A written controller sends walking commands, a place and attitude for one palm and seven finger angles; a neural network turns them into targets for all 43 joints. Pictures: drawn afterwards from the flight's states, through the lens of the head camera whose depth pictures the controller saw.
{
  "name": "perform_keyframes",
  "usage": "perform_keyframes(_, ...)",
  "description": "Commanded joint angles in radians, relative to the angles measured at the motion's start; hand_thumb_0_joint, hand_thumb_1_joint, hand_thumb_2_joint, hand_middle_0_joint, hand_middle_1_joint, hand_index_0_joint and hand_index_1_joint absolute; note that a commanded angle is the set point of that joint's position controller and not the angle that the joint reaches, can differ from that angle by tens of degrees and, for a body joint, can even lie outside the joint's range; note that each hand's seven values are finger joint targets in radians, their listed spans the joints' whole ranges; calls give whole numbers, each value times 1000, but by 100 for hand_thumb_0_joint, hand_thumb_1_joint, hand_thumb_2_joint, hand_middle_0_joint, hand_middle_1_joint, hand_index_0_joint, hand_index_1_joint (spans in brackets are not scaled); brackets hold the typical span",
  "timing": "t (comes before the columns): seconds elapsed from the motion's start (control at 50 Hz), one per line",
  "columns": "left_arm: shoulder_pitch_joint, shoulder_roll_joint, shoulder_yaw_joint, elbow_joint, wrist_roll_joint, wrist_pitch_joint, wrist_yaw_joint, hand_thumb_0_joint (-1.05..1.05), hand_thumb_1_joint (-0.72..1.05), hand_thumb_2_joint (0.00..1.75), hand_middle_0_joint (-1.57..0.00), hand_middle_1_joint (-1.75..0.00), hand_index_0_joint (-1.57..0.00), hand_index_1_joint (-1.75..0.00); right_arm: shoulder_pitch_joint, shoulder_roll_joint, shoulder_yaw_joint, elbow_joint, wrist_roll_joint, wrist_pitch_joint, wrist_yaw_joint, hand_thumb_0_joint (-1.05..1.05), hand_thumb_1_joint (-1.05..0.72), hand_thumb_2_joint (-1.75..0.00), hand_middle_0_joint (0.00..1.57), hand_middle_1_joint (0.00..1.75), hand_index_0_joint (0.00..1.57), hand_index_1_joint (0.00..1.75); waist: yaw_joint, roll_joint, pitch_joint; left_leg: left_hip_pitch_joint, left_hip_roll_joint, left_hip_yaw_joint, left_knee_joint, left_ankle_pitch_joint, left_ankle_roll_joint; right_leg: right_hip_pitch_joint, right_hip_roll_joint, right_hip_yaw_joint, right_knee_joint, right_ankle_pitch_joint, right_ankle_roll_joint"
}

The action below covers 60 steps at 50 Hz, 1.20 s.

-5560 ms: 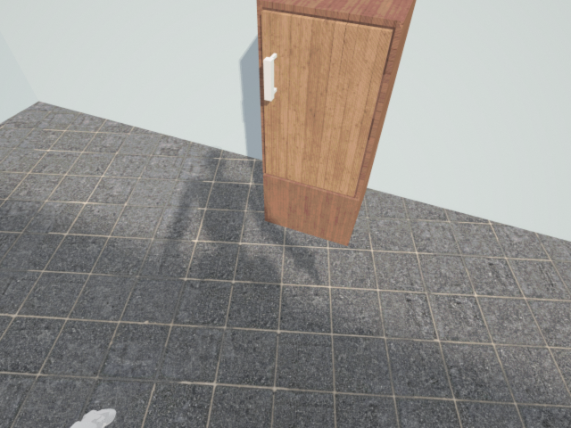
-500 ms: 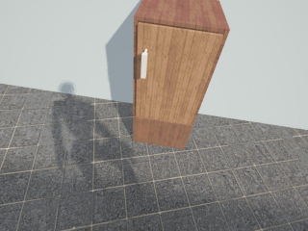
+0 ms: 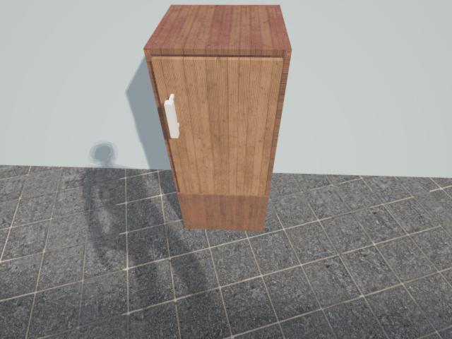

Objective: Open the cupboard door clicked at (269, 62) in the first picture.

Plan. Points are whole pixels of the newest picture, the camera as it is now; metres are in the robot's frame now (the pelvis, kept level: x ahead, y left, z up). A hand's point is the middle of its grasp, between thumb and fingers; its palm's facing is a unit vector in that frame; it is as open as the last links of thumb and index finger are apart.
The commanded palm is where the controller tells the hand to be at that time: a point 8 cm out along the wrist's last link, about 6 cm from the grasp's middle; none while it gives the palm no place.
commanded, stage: take the last steps up to it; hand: left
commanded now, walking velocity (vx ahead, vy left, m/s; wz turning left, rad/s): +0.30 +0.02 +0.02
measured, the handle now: (173, 115) +0.75 +0.19 -0.02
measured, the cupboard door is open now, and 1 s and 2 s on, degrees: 0 0 0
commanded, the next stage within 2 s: come to a stop and stand still in 0.36 s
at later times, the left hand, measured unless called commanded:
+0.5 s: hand out of the picture +0.16 +0.22 -0.18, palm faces +0.07 -0.98 -0.17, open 7.4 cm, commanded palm none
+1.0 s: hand (137, 295) +0.26 +0.22 -0.18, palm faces +0.07 -0.97 -0.23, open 7.3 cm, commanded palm none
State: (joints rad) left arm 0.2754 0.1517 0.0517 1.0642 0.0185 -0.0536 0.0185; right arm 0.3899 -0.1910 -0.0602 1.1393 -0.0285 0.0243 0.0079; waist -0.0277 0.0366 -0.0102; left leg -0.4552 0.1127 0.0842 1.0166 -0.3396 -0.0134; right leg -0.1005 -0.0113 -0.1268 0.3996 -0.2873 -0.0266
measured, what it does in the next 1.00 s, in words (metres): walks ahead: left foot, then right foot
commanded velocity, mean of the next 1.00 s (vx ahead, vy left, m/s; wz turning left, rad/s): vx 0.00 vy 0.03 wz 0.00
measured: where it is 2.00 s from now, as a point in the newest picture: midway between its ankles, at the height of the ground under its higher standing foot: outside the picture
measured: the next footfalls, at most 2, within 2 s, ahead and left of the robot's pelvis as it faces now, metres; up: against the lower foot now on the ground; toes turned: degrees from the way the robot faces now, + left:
left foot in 0.28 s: +0.25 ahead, +0.14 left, +0.00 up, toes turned +9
right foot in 0.68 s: +0.29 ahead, -0.10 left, +0.00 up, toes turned -5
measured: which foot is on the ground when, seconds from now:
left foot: up 0.00-0.26, down 0.28-0.70, up 0.72-1.00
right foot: down 0.00-0.28, up 0.30-0.66, down 0.68-1.00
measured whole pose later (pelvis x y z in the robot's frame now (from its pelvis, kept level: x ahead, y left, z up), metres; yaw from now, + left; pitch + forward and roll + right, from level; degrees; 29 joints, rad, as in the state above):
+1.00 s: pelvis +0.18 +0.04 -0.01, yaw +2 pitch +0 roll +1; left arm 0.13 0.16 0.05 0.98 0.04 0.02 0.04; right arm 0.19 -0.18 -0.06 1.02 0.00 0.06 -0.01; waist 0.01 -0.01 0.09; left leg -0.32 0.02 0.03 0.80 -0.47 -0.04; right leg -0.36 -0.08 -0.09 0.53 -0.16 0.00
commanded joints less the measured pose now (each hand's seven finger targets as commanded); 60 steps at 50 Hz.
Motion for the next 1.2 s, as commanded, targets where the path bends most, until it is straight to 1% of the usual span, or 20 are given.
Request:
perform_keyframes(0.0, 113, 96, -3, 21, 1, -24, 2, 0, 90, 90, -20, -30, -20, -30, -79, -14, -9, -97, -1, -38, 9, 0, -90, -90, 20, 30, 20, 30, 22, -138, 159, -199, 29, -8, -5, 102, -23, 0, -260, 164, -246, 204, -107)
perform_keyframes(0.16, 164, 125, 2, 60, 10, -30, 12, 0, 90, 90, -20, -30, -20, -30, -240, -3, 2, -169, 11, -59, 25, 0, -90, -90, 20, 30, 20, 30, 41, -156, 166, -79, -1, 27, -297, 144, 15, 30, -267, 119, -169, 419, -107)
perform_keyframes(0.22, 158, 135, 6, 67, 8, -21, 12, 0, 90, 90, -20, -30, -20, -30, -93, -38, -9, -128, 3, -71, 9, 0, -90, -90, 20, 30, 20, 30, -34, -84, 89, 211, -67, 56, -420, 185, 41, -31, -233, 73, 73, 567, -75)
perform_keyframes(0.24, 163, 118, 4, 63, 2, -18, 10, 0, 90, 90, -20, -30, -20, -30, 52, -87, -19, -87, -4, -77, -1, 0, -90, -90, 20, 30, 20, 30, -88, -10, -8, 399, -45, 17, -483, 249, 52, -88, -171, 31, 285, 487, -44)
perform_keyframes(0.26, 240, 64, 0, 55, -11, -13, 3, 0, 90, 90, -20, -30, -20, -30, 142, -197, -39, -69, -17, -85, -14, 0, -90, -90, 20, 30, 20, 30, -88, 230, -148, 623, 204, -295, -543, 351, 137, -290, -38, -33, 574, 85, 7)
perform_keyframes(0.28, 223, 54, -9, 29, -14, -14, -1, 0, 90, 90, -20, -30, -20, -30, 187, -238, -42, -61, 3, -77, -23, 0, -90, -90, 20, 30, 20, 30, -90, 304, -201, 651, 336, -498, -675, 410, 216, -391, 28, 39, 817, -313, 10)
perform_keyframes(0.3, 174, 69, -2, 15, -10, -10, 0, 0, 90, 90, -20, -30, -20, -30, 110, -223, -36, -77, 10, -69, -26, 0, -90, -90, 20, 30, 20, 30, -67, 167, -125, 542, 342, -469, -710, 299, 246, -422, -25, 100, 891, -299, -12)
perform_keyframes(0.34, 102, 44, 0, 18, -2, 0, -8, 0, 90, 90, -20, -30, -20, -30, -52, -119, -14, -116, 10, -79, -31, 0, -90, -90, 20, 30, 20, 30, -20, 76, 22, 308, 271, -339, -768, 202, 190, -455, -98, 121, 910, -136, 5)
perform_keyframes(0.42, 174, 0, 0, 39, 7, 37, -13, 0, 90, 90, -20, -30, -20, -30, -118, -54, 12, -120, 12, -95, -34, 0, -90, -90, 20, 30, 20, 30, 55, 62, 35, 139, 171, -137, -817, 226, 145, -311, -109, 99, 738, -38, 29)
perform_keyframes(0.56, 91, 1, -15, -8, 2, 61, 10, 0, 90, 90, -20, -30, -20, -30, -142, -68, 12, -119, 6, -62, -42, 0, -90, -90, 20, 30, 20, 30, 49, 52, 36, 173, 167, -84, -716, 488, 171, -185, -73, 68, 293, 1, 60)
perform_keyframes(0.62, 98, 75, -4, -19, 6, 51, 15, 0, 90, 90, -20, -30, -20, -30, -131, -69, 2, -106, 16, -45, -41, 0, -90, -90, 20, 30, 20, 30, 64, 31, 26, 201, 101, -57, -592, 460, 92, -107, -75, 87, 57, 223, 54)
perform_keyframes(0.68, 36, 202, 13, -47, 8, 44, 18, 0, 90, 90, -20, -30, -20, -30, -55, -8, -1, -108, 26, -19, -28, 0, -90, -90, 20, 30, 20, 30, 17, -166, -5, 145, -68, 29, -399, 6, -5, -97, -337, 291, 33, 724, -94)
perform_keyframes(0.74, 16, 190, 25, -62, 7, 51, 31, 0, 90, 90, -20, -30, -20, -30, -105, -25, -13, -121, 20, 16, -37, 0, -90, -90, 20, 30, 20, 30, 59, -237, -25, 62, -89, -52, -38, -245, -15, -82, -380, 328, -8, 856, -200)
perform_keyframes(0.82, -61, 193, 40, -102, 10, 60, 41, 0, 90, 90, -20, -30, -20, -30, -112, -33, -18, -134, 21, 29, -31, 0, -90, -90, 20, 30, 20, 30, 46, -154, -49, 6, -84, -96, 65, -192, -34, -46, -349, 251, -1, 744, -184)
perform_keyframes(0.92, -64, 210, 49, -112, 19, 65, 34, 0, 90, 90, -20, -30, -20, -30, -123, -23, -12, -155, 21, 15, -21, 0, -90, -90, 20, 30, 20, 30, 64, -237, -88, 95, -87, -62, -204, -160, -35, -33, -317, 264, -23, 494, -163)
perform_keyframes(1.0, -101, 194, 44, -114, 6, 79, 21, 0, 90, 90, -20, -30, -20, -30, -7, -30, -6, -119, 20, -5, -22, 0, -90, -90, 20, 30, 20, 30, 7, -197, -88, 336, -101, -21, -582, 97, -18, -185, -219, 211, 43, 166, -52)
perform_keyframes(1.04, -100, 97, 21, -146, -9, 92, 12, 0, 90, 90, -20, -30, -20, -30, -53, -147, -23, -158, 7, -15, -26, 0, -90, -90, 20, 30, 20, 30, 11, 224, -2, 261, 178, -356, -785, 81, 83, -360, -49, 62, 262, -129, 54)
perform_keyframes(1.06, -139, 99, 21, -147, -3, 97, 14, 0, 90, 90, -20, -30, -20, -30, -125, -163, -20, -185, 0, -9, -31, 0, -90, -90, 20, 30, 20, 30, 12, 230, 72, 94, 238, -406, -846, 51, 152, -324, -30, 110, 389, -201, 50)
perform_keyframes(1.12, -67, 110, 23, -88, 9, 108, 6, 0, 90, 90, -20, -30, -20, -30, -226, -106, 4, -189, 3, -17, -46, 0, -90, -90, 20, 30, 20, 30, 67, 158, 119, 48, 124, -255, -826, 50, 134, -300, -27, 168, 555, -111, 39)
perform_keyframes(1.18, -21, 90, 5, -52, 3, 91, 3, 0, 90, 90, -20, -30, -20, -30, -192, -102, 9, -167, 7, -23, -48, 0, -90, -90, 20, 30, 20, 30, 56, 113, 85, 214, 86, -190, -774, 217, 144, -314, -25, 131, 471, -108, 54)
